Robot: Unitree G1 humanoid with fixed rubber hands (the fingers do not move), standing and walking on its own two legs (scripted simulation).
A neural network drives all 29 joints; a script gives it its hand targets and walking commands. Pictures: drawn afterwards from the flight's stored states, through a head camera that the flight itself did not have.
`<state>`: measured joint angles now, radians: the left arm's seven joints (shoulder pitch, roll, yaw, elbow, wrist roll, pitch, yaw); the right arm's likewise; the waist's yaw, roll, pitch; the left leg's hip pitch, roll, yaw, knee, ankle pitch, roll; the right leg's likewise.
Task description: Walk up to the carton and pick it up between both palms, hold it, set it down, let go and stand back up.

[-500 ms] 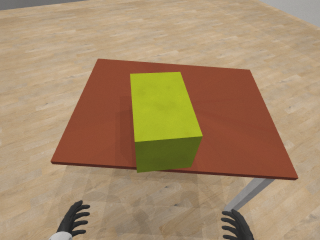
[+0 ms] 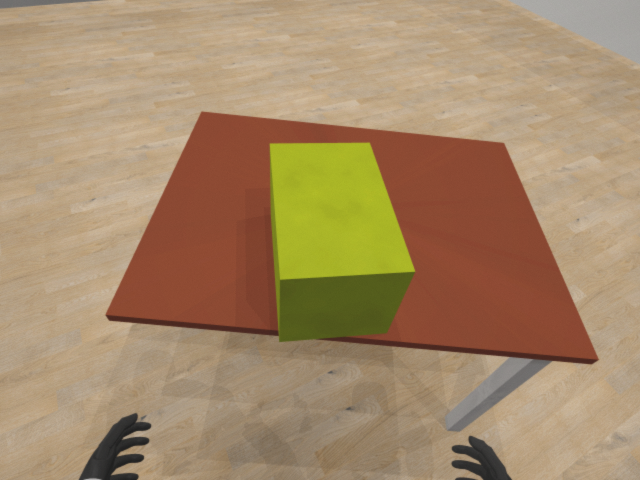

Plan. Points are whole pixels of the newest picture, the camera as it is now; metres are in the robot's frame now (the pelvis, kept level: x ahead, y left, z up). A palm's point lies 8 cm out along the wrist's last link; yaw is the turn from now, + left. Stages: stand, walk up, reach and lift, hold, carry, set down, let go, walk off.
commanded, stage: stand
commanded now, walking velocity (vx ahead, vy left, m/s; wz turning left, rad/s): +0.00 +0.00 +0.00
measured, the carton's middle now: (327, 236) +0.52 +0.01 -0.07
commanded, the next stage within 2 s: none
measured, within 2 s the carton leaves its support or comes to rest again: neither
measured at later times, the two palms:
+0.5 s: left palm out of the picture +0.09 +0.27 -0.11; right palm out of the picture +0.12 -0.24 -0.09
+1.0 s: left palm out of the picture +0.08 +0.27 -0.12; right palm out of the picture +0.12 -0.24 -0.09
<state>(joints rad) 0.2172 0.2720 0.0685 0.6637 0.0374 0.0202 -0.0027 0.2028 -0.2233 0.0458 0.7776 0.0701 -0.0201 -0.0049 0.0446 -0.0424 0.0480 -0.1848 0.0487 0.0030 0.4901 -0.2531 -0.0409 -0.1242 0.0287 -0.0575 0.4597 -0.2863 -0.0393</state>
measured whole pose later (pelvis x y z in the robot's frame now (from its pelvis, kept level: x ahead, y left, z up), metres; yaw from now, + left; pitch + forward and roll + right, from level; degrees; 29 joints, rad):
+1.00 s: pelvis -0.01 +0.00 +0.00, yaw +0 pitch -4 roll -1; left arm 0.22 0.28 0.07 0.81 0.04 -0.01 0.00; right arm 0.20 -0.24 0.05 0.78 0.07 -0.01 -0.01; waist 0.04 -0.04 0.04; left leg -0.18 0.05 0.00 0.50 -0.25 -0.03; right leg -0.11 0.03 -0.06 0.46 -0.28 -0.03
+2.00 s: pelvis -0.01 +0.00 +0.00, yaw +0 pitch -5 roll +0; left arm 0.22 0.28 0.07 0.86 0.04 -0.01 0.00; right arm 0.20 -0.25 0.05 0.78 0.07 -0.01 -0.01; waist 0.04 -0.04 0.04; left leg -0.15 0.05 0.00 0.47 -0.23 -0.03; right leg -0.09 0.03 -0.06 0.44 -0.27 -0.03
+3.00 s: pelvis -0.01 +0.00 +0.00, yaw +0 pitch -5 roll +0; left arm 0.22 0.28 0.07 0.89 0.04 -0.02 0.00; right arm 0.20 -0.26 0.05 0.78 0.07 -0.01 -0.01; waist 0.04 -0.02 0.04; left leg -0.14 0.05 0.00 0.44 -0.22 -0.03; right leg -0.08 0.03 -0.06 0.42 -0.25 -0.04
